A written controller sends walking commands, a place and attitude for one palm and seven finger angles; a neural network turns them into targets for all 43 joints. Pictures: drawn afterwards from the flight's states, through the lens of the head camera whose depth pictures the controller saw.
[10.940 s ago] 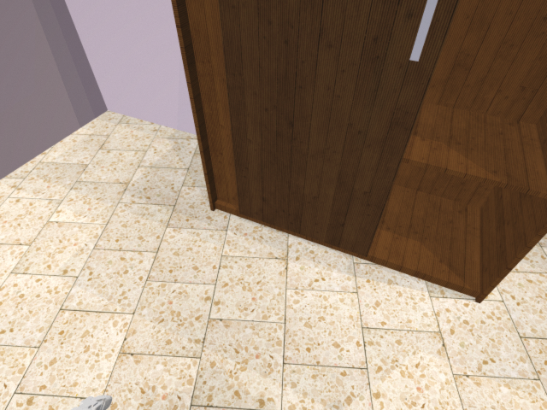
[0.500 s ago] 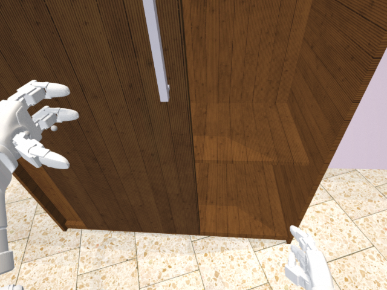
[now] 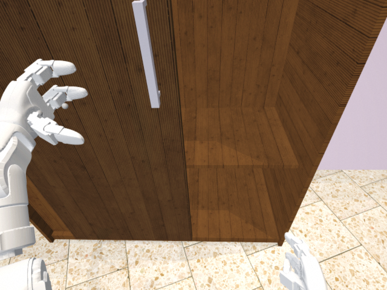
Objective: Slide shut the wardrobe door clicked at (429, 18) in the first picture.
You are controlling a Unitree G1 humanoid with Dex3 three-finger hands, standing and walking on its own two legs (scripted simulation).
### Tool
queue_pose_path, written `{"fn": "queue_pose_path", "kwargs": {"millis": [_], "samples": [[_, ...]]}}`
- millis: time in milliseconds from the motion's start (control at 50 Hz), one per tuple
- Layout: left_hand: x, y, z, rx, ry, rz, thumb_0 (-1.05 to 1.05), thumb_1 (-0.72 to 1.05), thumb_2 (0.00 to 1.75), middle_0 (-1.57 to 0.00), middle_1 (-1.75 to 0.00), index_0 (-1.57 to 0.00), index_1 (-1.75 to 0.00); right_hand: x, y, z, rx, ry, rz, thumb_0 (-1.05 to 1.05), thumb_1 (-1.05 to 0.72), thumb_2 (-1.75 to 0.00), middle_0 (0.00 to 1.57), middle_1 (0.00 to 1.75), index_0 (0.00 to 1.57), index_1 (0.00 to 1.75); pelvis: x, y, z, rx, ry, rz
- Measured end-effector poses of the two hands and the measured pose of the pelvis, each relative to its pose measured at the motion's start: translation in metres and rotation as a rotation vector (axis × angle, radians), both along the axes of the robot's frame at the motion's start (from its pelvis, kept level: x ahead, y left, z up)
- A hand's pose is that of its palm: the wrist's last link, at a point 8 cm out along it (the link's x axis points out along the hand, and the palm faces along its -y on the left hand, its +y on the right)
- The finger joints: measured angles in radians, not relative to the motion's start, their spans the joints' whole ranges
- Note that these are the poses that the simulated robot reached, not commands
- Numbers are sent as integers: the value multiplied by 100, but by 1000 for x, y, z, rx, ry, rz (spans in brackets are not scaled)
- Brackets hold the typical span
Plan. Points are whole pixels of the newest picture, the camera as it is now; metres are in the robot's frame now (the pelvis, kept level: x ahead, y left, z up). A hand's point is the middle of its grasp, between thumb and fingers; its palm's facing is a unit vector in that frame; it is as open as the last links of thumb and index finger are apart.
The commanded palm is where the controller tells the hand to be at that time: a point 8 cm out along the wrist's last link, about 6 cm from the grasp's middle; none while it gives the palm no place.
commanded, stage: move the hooked fingers beside the handle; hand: left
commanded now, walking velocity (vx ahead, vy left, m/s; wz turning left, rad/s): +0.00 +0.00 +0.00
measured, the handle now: (150, 57) +0.55 +0.16 +0.27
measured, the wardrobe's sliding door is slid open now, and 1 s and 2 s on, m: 0.46 0.46 0.46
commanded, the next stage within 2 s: none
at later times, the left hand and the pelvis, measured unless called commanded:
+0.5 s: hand (92, 96) +0.38 +0.24 +0.26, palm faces +0.09 -1.00 -0.04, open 14.0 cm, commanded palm +0.36 +0.29 +0.25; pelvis +0.00 +0.00 +0.00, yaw -1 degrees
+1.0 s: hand (115, 81) +0.46 +0.22 +0.25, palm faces +0.09 -1.00 -0.01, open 14.0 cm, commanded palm +0.45 +0.28 +0.24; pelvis +0.01 +0.00 +0.00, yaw -1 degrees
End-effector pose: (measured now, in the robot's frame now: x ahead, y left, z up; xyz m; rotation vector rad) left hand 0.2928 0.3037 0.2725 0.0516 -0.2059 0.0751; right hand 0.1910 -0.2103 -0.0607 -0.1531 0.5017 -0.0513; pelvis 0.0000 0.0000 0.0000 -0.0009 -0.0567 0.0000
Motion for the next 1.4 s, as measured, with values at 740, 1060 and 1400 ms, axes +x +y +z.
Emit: {"fn": "queue_pose_path", "kwargs": {"millis": [740, 1060, 1400], "samples": [[100, -16, -22, -26, 171, 46, -2, -50, 30, -30, -120, -30, -120, -61, -37, -28, -57, 230, -140, 1, -90, -90, 20, 30, 20, 30, 4, 0, 1, -3, 54, -16], [151, -30, -27, -44, 218, 27, -2, -50, 30, -30, -120, -30, -120, -105, -49, -41, -79, 365, -226, 1, -90, -90, 20, 30, 20, 30, 12, 4, 0, -5, 99, -29], [169, -18, -34, -39, 203, 13, -2, -50, 30, -30, -120, -30, -120, -140, -49, -46, -82, 491, -293, 1, -90, -90, 20, 30, 20, 30, 25, 11, 1, -6, 126, -53]]}}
